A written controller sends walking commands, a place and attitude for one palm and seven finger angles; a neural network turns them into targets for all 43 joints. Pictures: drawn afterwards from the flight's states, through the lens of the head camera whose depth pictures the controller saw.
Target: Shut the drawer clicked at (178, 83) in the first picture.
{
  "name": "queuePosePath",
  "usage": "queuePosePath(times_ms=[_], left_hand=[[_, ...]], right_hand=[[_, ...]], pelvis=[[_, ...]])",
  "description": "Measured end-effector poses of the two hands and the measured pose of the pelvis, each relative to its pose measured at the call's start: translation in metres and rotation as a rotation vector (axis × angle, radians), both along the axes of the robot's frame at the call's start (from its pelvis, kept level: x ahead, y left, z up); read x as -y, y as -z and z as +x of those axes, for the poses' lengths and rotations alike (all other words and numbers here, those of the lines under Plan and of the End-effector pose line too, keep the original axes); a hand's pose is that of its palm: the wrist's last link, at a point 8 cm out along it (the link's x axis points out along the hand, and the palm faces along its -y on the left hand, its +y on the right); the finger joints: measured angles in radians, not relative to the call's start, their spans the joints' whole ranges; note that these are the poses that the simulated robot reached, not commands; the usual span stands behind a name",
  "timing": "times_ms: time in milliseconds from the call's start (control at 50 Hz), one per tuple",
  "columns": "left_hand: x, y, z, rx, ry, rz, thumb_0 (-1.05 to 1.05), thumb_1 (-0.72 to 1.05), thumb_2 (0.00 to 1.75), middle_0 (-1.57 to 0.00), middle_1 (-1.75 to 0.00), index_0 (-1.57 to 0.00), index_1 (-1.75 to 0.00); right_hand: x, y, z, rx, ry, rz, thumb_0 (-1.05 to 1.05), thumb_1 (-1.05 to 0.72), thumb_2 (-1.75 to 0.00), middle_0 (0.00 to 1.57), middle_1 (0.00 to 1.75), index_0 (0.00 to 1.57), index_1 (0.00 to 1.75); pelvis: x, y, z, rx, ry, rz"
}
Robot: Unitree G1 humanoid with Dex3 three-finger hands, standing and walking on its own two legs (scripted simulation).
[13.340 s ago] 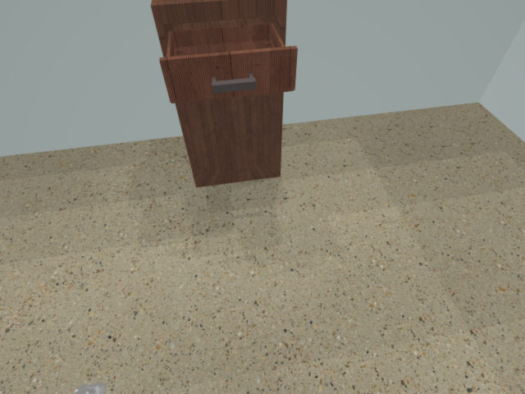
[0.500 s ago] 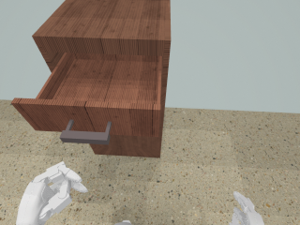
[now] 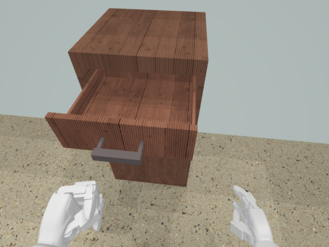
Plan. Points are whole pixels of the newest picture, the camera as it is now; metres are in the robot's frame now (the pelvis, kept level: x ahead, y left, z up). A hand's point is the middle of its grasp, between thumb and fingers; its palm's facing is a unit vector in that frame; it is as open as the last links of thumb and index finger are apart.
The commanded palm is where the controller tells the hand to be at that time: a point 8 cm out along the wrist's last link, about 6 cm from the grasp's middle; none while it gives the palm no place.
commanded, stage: raise the hand and make a fist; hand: left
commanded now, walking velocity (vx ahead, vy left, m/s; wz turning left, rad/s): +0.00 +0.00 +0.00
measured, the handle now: (119, 149) +0.36 +0.17 +0.02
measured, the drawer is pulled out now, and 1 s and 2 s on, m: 0.24 0.24 0.24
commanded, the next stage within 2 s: bring the fist close to the handle in 0.50 s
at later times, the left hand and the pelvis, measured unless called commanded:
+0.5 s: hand (106, 210) +0.17 +0.13 +0.12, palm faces +0.00 -1.00 -0.07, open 3.3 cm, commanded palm +0.13 +0.19 +0.12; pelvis +0.00 -0.02 +0.01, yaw +0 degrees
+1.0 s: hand (111, 200) +0.20 +0.13 +0.08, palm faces +0.00 -1.00 -0.06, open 3.3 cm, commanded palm +0.17 +0.19 +0.08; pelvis +0.01 -0.04 +0.01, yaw +0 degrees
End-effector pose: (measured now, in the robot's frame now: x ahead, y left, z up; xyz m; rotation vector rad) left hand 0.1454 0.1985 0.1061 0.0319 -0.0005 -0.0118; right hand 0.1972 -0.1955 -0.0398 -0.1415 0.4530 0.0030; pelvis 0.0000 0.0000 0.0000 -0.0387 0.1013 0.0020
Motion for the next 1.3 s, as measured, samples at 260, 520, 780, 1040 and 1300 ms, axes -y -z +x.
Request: queuePosePath(times_ms=[260,520,780,1040,1300], left_hand=[[0.014,-0.015,-0.001,-0.008,0.017,0.007,0.02,0.90,0.90,-1.40,-1.60,-1.40,-1.60],[0.019,-0.016,0.001,0.004,-0.011,0.043,0.02,0.90,0.90,-1.40,-1.60,-1.40,-1.60],[0.016,-0.002,0.009,-0.032,-0.026,0.039,0.02,0.90,0.90,-1.40,-1.60,-1.40,-1.60],[0.011,0.023,0.035,-0.052,-0.007,0.024,0.02,0.90,0.90,-1.40,-1.60,-1.40,-1.60],[0.009,0.051,0.058,-0.049,0.018,0.008,0.02,0.90,0.90,-1.40,-1.60,-1.40,-1.60]], right_hand=[[0.026,0.006,-0.025,-0.056,0.057,-0.021,0.02,-0.90,-0.89,0.20,0.30,0.20,0.30],[0.052,0.010,-0.027,-0.061,0.078,-0.030,0.02,-0.91,-0.90,0.20,0.30,0.20,0.29],[0.071,0.009,-0.014,-0.043,0.076,-0.040,0.02,-0.91,-0.90,0.20,0.30,0.20,0.29],[0.085,0.021,-0.024,-0.127,0.106,-0.072,0.02,-0.91,-0.90,0.20,0.30,0.20,0.29],[0.074,0.041,-0.035,-0.200,0.107,-0.089,0.02,-0.91,-0.90,0.20,0.30,0.20,0.29]], pelvis=[[0.004,-0.006,0.002,0.022,0.006,0.009],[0.024,-0.006,0.002,0.023,0.002,0.021],[0.041,-0.009,0.006,0.014,-0.008,0.028],[0.043,-0.007,0.008,-0.025,-0.002,0.033],[0.031,0.006,0.004,-0.082,0.007,0.027]])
